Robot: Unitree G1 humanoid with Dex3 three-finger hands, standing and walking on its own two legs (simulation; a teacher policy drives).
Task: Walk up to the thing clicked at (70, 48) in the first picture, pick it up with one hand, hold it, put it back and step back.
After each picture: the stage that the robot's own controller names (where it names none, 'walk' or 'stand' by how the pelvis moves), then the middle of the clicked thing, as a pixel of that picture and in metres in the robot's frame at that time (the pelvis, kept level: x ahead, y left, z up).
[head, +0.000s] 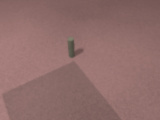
stand; (71, 47) +1.27 +0.15 -0.65
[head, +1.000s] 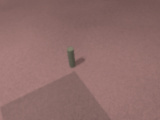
walk; (71, 57) +1.17 +0.23 -0.65
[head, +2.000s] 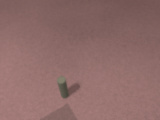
walk; (63, 88) +0.70 +0.24 -0.65
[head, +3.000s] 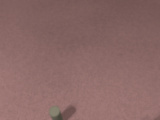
stand; (56, 117) +0.41 +0.22 -0.62
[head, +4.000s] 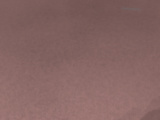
stand; out of the picture +0.36 +0.25 -0.65
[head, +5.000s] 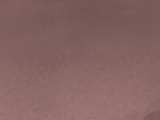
walk; out of the picture +0.34 +0.26 -0.65
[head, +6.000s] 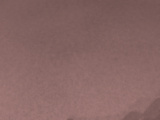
stand; out of the picture +0.31 +0.23 -0.64
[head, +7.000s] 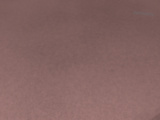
stand; out of the picture +0.32 +0.24 -0.66
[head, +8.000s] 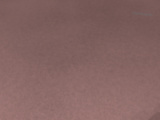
stand; out of the picture +0.31 +0.24 -0.66
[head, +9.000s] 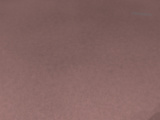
stand; out of the picture +0.31 +0.24 -0.66
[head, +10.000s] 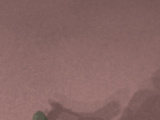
go down; out of the picture +0.33 +0.24 -0.58
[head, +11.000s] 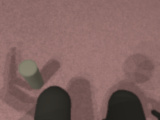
go down; (33, 76) +0.39 +0.25 -0.27
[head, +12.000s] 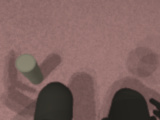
close in; (32, 71) +0.39 +0.26 -0.25
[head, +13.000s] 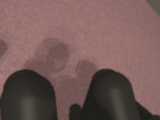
close in; out of the picture +0.37 +0.29 -0.15
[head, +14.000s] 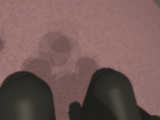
close; out of the picture +0.36 +0.30 -0.15
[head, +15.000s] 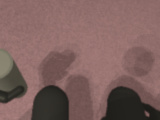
lift; (9, 79) +0.32 +0.25 -0.02
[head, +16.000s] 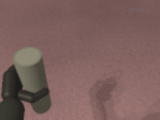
lift; (36, 85) +0.32 +0.16 +0.08
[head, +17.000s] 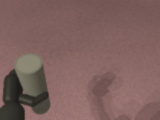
hold; (36, 88) +0.32 +0.17 +0.03
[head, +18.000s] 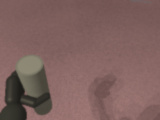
hold; (37, 89) +0.32 +0.17 +0.03
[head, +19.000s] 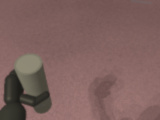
hold; (36, 88) +0.32 +0.17 +0.04
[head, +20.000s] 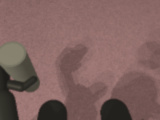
crouch; (23, 72) +0.37 +0.21 -0.05
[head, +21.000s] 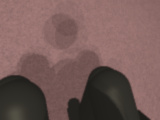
lower; out of the picture +0.38 +0.30 -0.16
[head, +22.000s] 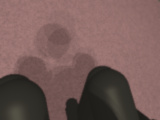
lower; out of the picture +0.37 +0.30 -0.16
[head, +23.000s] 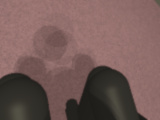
lower; out of the picture +0.37 +0.30 -0.16
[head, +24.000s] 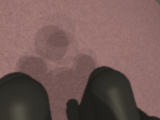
lower; out of the picture +0.35 +0.30 -0.16
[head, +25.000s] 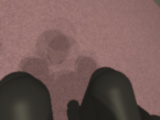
rest; out of the picture +0.35 +0.30 -0.15
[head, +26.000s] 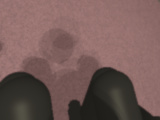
withdraw; out of the picture +0.35 +0.30 -0.16
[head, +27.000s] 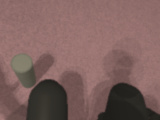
walk; (25, 73) +0.37 +0.26 -0.23
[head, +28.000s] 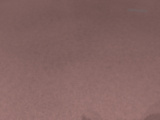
stand; out of the picture +0.30 +0.23 -0.59
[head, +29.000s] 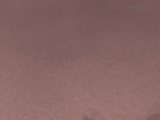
stand; out of the picture +0.32 +0.23 -0.60
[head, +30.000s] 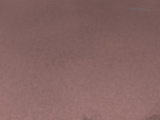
stand; out of the picture +0.31 +0.23 -0.60
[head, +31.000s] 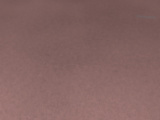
stand; out of the picture +0.34 +0.22 -0.65
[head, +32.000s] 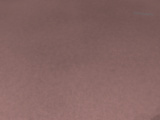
stand; out of the picture +0.30 +0.23 -0.66
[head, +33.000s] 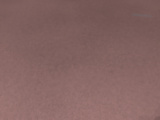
walk; out of the picture +0.30 +0.24 -0.66
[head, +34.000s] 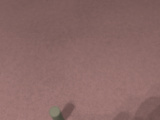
walk; (57, 116) +0.39 +0.21 -0.63
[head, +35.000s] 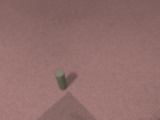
walk; (61, 80) +0.65 +0.20 -0.63
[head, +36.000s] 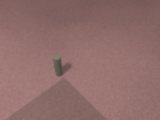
stand; (58, 66) +0.93 +0.24 -0.64
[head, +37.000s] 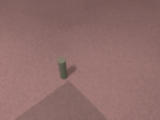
stand; (62, 68) +0.91 +0.21 -0.65
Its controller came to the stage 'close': yes
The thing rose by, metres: 0.68
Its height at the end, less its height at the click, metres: +0.00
